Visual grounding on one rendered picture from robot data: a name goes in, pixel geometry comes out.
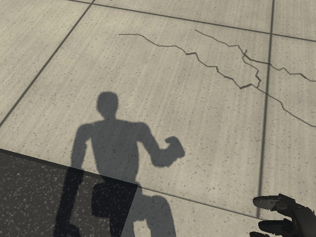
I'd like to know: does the robot right hand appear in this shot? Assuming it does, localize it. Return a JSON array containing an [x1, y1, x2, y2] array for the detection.
[[249, 194, 316, 237]]

